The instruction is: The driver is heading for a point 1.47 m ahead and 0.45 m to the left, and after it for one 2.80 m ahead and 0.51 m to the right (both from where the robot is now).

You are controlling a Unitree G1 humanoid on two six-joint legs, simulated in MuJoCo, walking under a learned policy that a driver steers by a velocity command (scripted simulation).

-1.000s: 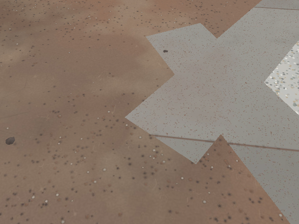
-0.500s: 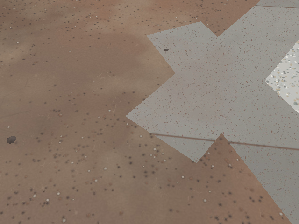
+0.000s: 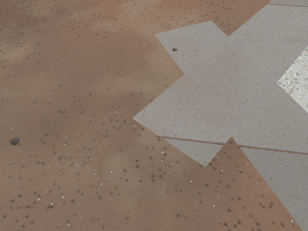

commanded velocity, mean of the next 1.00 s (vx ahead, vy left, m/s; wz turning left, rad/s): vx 0.57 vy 0.00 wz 0.00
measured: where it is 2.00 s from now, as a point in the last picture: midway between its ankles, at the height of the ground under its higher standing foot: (132, 151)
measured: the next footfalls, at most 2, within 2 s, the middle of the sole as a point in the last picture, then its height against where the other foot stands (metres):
left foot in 0.84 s outside the picture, level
right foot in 1.30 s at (168, 154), level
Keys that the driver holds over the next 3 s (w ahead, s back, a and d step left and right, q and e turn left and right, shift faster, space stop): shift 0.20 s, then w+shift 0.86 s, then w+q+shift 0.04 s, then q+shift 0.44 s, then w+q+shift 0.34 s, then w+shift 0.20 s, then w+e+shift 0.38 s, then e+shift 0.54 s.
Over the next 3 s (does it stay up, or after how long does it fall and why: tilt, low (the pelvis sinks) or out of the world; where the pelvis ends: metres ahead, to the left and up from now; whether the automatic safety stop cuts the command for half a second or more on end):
stays up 1.46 0.64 0.00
